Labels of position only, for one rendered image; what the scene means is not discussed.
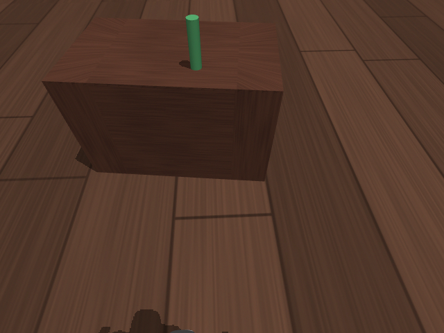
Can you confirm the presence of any can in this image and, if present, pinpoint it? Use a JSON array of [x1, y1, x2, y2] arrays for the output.
[[186, 15, 202, 71]]

